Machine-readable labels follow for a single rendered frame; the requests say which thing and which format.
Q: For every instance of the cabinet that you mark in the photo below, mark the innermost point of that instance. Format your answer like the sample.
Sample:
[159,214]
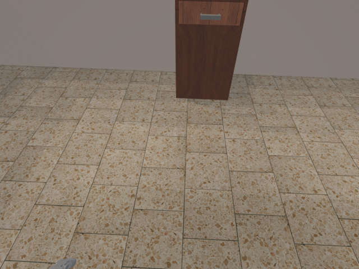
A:
[206,56]

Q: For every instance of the robot left hand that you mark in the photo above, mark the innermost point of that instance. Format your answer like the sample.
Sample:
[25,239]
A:
[64,264]

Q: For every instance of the handle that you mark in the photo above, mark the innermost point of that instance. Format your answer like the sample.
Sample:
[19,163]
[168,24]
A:
[210,17]

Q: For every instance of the drawer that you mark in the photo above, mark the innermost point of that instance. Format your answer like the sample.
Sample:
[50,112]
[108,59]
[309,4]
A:
[231,12]

